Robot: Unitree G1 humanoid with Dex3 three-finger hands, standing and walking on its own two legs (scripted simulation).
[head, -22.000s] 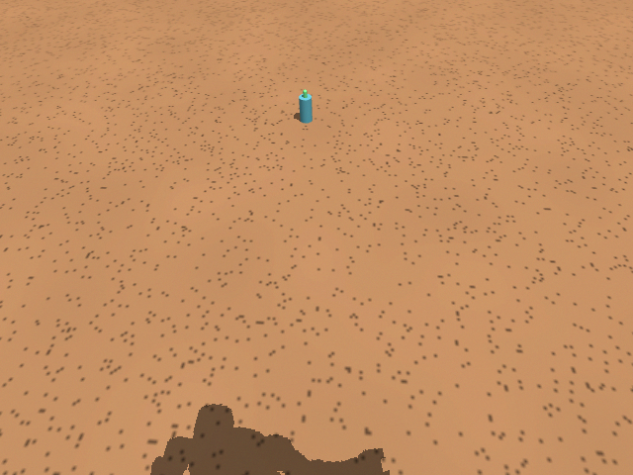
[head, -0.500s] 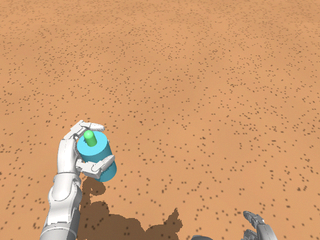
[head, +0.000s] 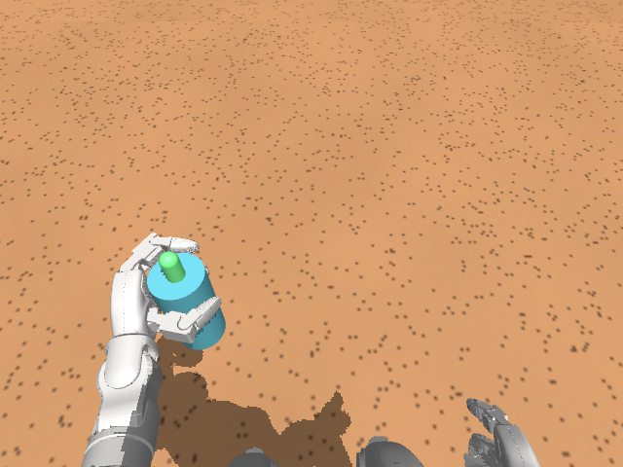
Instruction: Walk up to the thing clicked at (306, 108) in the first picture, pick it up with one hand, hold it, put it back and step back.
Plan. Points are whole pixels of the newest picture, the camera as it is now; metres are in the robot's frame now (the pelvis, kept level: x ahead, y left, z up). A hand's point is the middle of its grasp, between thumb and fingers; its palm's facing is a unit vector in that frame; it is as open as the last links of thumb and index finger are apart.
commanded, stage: crouch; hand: left
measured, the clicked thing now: (186, 296) +0.34 +0.17 +0.01
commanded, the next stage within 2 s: lower in 1.58 s
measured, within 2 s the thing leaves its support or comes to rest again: neither
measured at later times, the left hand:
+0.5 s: hand (208, 342) +0.36 +0.19 -0.22, palm faces +0.14 -0.99 -0.03, open 9.8 cm
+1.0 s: hand (218, 368) +0.36 +0.20 -0.40, palm faces +0.16 -0.99 -0.02, open 9.8 cm
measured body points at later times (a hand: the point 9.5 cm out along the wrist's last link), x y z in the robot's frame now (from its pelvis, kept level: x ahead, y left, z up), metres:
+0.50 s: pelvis -0.03 +0.00 -0.19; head +0.14 +0.02 +0.22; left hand +0.34 +0.24 -0.22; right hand +0.10 -0.26 -0.32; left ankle +0.01 +0.13 -0.69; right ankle +0.03 -0.13 -0.69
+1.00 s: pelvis -0.08 +0.01 -0.35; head +0.12 +0.04 +0.05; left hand +0.35 +0.26 -0.39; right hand +0.03 -0.27 -0.48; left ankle +0.01 +0.13 -0.69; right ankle +0.03 -0.13 -0.69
